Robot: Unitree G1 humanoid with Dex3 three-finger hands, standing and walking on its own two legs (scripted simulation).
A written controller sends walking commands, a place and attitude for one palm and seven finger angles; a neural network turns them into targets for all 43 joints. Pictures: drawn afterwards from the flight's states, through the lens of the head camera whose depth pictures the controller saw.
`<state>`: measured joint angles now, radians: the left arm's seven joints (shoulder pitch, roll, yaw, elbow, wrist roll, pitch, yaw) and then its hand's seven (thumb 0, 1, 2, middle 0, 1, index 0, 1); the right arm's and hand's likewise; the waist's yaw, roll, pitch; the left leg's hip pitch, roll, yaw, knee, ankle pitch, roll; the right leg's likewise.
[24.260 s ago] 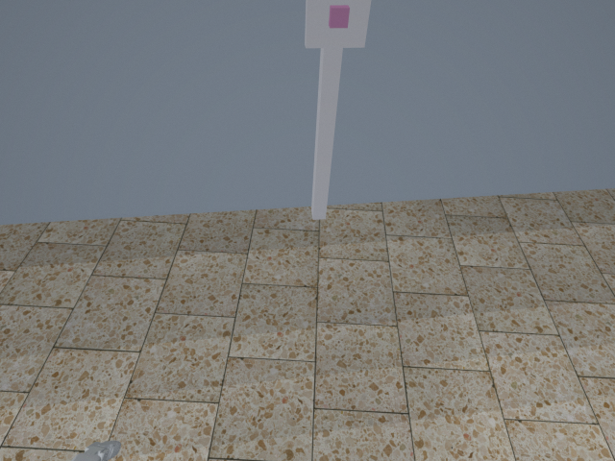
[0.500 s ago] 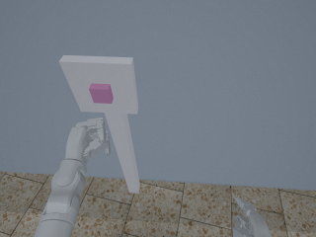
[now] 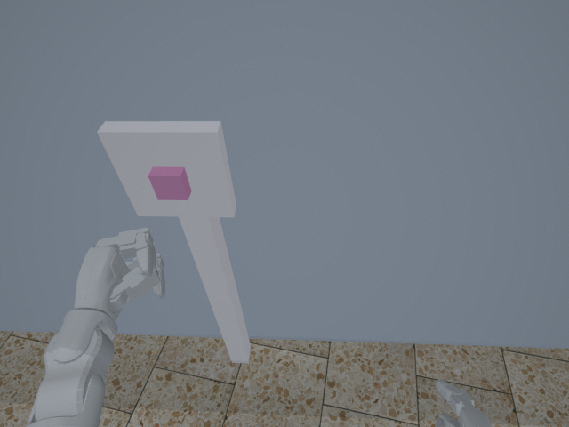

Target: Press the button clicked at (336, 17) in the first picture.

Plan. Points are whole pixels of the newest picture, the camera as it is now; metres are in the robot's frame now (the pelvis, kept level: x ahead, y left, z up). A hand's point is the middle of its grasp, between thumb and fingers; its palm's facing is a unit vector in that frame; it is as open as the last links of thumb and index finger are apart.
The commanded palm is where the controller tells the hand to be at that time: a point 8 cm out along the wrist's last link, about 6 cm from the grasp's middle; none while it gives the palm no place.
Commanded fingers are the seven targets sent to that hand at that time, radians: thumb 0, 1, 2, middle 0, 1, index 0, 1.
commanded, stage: draw the hand back to the body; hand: left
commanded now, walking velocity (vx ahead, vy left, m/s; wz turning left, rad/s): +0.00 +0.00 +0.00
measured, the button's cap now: (171, 182) +0.46 +0.21 +0.12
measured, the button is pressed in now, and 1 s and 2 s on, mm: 0 0 0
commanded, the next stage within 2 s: step back with the hand held close in 1.16 s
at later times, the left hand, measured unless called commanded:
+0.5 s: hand (90, 306) +0.22 +0.23 +0.14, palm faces +0.30 -0.91 -0.28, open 3.1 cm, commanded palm +0.18 +0.27 +0.16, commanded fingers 0.00 0.90 0.90 -1.30 -1.50 -1.30 -1.50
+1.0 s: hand (21, 316) +0.19 +0.26 +0.18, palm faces +0.41 -0.83 -0.38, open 3.1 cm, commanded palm +0.14 +0.30 +0.19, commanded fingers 0.00 0.90 0.90 -1.30 -1.50 -1.30 -1.50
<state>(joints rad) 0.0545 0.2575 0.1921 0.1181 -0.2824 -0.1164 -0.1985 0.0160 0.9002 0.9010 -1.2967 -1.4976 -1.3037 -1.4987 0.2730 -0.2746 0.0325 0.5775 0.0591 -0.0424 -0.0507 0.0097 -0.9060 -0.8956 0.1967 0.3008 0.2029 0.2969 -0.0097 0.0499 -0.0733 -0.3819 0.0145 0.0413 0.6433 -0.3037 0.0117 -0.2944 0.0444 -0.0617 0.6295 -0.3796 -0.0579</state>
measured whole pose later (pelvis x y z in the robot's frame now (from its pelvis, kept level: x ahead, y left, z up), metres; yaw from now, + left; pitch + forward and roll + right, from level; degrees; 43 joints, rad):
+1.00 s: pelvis +0.01 +0.02 +0.02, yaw +0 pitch -4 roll +0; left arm 0.55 0.33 0.28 -0.49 -0.08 -0.09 0.11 0.01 0.89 0.90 -1.30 -1.50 -1.31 -1.50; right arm 0.19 -0.24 0.03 0.61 0.00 -0.06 -0.06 0.01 -0.91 -0.90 0.20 0.30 0.20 0.30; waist 0.07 0.06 0.01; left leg -0.11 -0.01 0.05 0.41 -0.23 0.04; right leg 0.00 0.03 -0.05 0.35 -0.27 -0.03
